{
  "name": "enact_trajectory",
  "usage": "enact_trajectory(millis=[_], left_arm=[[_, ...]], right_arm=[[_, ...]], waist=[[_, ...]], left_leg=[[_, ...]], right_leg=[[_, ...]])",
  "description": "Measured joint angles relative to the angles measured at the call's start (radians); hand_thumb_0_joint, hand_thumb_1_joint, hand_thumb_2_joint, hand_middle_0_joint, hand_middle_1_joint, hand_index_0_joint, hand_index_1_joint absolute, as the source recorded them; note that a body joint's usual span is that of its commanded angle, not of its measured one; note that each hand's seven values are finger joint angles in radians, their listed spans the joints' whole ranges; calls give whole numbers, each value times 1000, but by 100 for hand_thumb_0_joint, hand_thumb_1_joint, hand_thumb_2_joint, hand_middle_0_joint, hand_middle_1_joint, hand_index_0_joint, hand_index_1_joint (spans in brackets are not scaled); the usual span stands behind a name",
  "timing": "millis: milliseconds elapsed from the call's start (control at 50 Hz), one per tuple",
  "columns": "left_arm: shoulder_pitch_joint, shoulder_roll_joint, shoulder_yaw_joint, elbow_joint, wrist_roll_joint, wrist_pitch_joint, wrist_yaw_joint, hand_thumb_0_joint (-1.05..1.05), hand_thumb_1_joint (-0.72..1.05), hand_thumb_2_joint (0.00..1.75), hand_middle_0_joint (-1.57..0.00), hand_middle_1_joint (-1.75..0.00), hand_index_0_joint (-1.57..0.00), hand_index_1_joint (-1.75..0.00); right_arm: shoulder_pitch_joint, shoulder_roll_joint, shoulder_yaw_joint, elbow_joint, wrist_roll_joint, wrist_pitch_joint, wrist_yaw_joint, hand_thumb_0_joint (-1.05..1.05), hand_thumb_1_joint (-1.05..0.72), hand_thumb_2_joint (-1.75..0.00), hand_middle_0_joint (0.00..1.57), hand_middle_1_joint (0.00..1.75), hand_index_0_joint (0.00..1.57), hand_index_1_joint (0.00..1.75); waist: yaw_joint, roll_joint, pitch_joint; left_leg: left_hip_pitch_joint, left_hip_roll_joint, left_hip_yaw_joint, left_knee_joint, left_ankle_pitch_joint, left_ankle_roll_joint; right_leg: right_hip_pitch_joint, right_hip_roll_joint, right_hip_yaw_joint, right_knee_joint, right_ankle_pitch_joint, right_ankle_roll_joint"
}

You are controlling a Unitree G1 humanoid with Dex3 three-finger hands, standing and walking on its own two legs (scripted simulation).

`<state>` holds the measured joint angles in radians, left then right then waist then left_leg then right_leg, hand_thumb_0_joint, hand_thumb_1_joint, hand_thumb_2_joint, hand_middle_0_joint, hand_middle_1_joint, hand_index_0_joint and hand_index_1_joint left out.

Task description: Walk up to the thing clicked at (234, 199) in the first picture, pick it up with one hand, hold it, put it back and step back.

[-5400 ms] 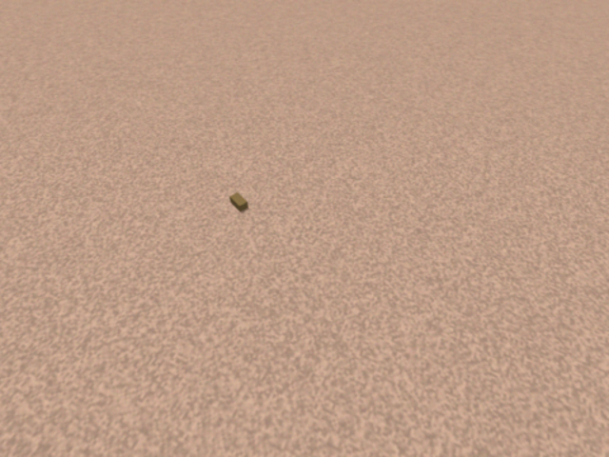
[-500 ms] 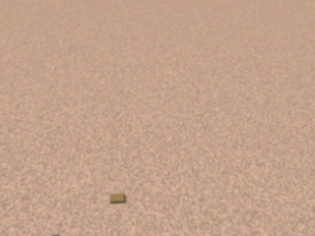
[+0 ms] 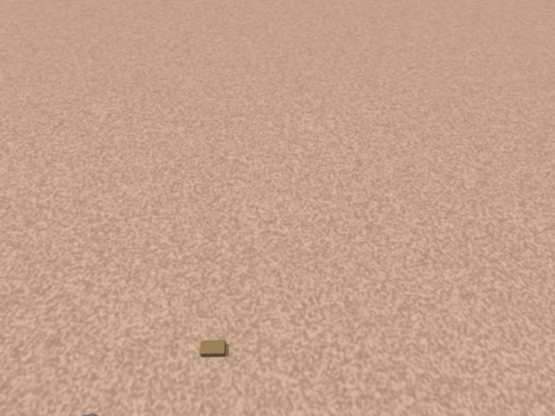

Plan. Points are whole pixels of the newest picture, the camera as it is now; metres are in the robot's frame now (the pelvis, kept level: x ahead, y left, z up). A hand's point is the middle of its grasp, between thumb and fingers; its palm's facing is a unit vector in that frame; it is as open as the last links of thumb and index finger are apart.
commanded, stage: walk up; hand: left
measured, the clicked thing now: (213, 348) +0.45 +0.21 -0.75
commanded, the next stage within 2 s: stand in 0.12 s
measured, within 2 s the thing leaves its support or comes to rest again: neither
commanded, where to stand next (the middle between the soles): +0.07 -0.03 m, yaw +0 degrees
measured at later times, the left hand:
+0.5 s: hand out of the picture +0.09 +0.26 -0.14, palm faces -0.01 -0.94 -0.34, open 7.4 cm
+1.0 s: hand out of the picture +0.10 +0.25 -0.14, palm faces -0.02 -0.94 -0.34, open 7.4 cm
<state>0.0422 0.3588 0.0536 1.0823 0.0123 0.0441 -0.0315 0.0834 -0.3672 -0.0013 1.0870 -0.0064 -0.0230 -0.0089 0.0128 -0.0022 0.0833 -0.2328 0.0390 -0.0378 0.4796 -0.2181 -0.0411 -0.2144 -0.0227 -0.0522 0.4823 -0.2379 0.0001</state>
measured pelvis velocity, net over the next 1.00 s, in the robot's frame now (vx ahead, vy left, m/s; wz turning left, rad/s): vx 0.02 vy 0.00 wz -0.01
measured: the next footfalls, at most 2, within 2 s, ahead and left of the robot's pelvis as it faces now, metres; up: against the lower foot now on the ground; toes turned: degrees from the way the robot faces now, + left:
none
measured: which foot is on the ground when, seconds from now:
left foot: down 0.00-1.00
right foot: down 0.00-1.00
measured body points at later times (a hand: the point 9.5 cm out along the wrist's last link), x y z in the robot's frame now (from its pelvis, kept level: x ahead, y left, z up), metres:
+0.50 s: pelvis +0.01 +0.00 +0.01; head +0.03 +0.00 +0.46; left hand +0.09 +0.31 -0.12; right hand +0.10 -0.29 -0.13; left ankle +0.03 +0.15 -0.74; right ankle +0.01 -0.12 -0.74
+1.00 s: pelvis +0.02 +0.00 +0.01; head +0.03 +0.00 +0.46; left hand +0.10 +0.30 -0.12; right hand +0.10 -0.30 -0.13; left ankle +0.03 +0.15 -0.74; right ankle +0.01 -0.12 -0.74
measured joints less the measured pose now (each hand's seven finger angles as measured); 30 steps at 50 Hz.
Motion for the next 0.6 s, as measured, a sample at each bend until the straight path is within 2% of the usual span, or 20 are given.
enact_trajectory(millis=[120, 320, 600], left_arm=[[8, -6, 0, 4, 3, 0, -2, 0, 91, 90, -21, -30, -20, -30], [33, -22, -31, 60, -3, -40, 7, 0, 91, 90, -21, -30, -20, -30], [30, -11, -41, 64, -3, -52, 20, 0, 91, 90, -21, -30, -20, -30]], right_arm=[[-4, 0, -1, -3, 0, 2, 4, 1, -90, -90, 20, 30, 20, 30], [-11, 12, 7, 27, -5, 15, 23, 1, -90, -90, 20, 30, 20, 30], [-9, 19, 5, 48, -3, 19, 26, 1, -90, -90, 20, 30, 20, 30]], waist=[[1, -1, -2], [-2, 13, -12], [-4, 20, -19]], left_leg=[[3, -2, -6, -10, 7, 0], [65, -1, 6, -97, 39, 2], [99, -4, 15, -140, 49, 3]], right_leg=[[7, -1, -6, -13, 6, 0], [66, -1, 2, -102, 43, 7], [92, -4, 10, -133, 49, 11]])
